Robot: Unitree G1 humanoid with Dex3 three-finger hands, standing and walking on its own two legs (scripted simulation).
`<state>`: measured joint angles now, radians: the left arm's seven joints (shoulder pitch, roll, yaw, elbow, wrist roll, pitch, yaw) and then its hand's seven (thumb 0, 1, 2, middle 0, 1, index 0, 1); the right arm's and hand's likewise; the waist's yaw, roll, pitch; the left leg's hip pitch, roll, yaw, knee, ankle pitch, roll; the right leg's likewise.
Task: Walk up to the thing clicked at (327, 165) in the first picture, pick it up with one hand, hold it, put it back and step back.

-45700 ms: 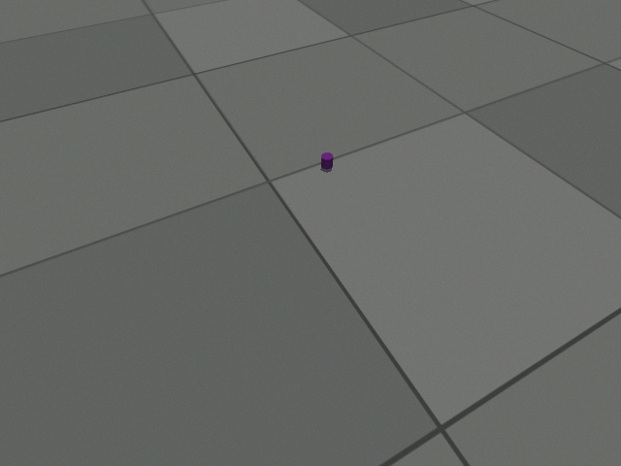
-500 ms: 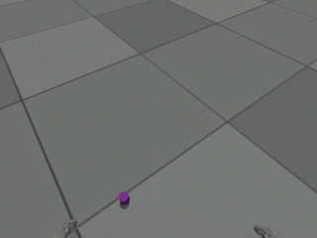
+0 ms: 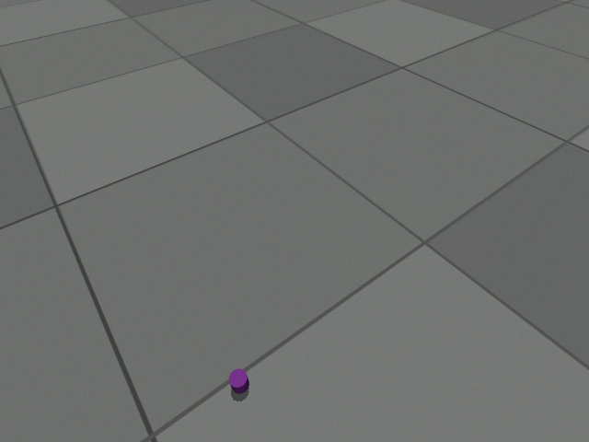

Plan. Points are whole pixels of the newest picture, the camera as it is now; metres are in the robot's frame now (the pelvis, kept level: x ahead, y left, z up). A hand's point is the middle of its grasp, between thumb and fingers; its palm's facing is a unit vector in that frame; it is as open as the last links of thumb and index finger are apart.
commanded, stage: stand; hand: left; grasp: from above
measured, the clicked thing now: (239, 381) +0.46 +0.22 -0.75
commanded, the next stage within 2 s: step back in 1.74 s
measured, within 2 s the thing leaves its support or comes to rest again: neither
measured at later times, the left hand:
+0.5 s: hand out of the picture +0.05 +0.22 -0.16, palm faces +0.03 -0.94 -0.33, open 7.4 cm
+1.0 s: hand out of the picture +0.10 +0.21 -0.15, palm faces +0.02 -0.94 -0.34, open 7.4 cm
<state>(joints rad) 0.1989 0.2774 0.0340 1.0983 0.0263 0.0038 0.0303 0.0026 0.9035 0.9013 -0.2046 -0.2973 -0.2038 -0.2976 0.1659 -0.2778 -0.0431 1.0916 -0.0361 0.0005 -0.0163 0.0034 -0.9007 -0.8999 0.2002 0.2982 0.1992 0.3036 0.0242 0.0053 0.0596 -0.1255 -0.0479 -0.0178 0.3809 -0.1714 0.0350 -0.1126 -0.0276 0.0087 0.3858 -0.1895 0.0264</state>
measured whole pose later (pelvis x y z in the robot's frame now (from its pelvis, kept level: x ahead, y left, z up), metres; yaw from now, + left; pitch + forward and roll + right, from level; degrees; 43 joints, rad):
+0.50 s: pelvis +0.01 -0.02 +0.00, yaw +0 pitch -4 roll +0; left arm 0.16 0.29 0.03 1.16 0.02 -0.01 0.02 0.00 0.90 0.90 -0.20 -0.30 -0.20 -0.30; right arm 0.15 -0.31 -0.02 1.14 -0.03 0.00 -0.01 0.00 -0.90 -0.90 0.20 0.30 0.20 0.30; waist 0.01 0.02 0.06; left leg -0.11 -0.02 -0.03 0.33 -0.16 0.01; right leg -0.10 0.00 0.00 0.35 -0.18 0.00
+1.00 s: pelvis +0.02 -0.03 +0.00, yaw +0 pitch -3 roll +0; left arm 0.11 0.30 0.03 1.15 0.01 -0.01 0.02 0.00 0.90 0.90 -0.20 -0.30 -0.20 -0.30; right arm 0.12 -0.33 -0.02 1.14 -0.02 -0.01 -0.01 0.00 -0.90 -0.90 0.20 0.30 0.20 0.30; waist 0.00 0.02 0.05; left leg -0.09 0.00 -0.04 0.31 -0.17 -0.01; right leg -0.08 0.02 -0.01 0.31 -0.18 -0.02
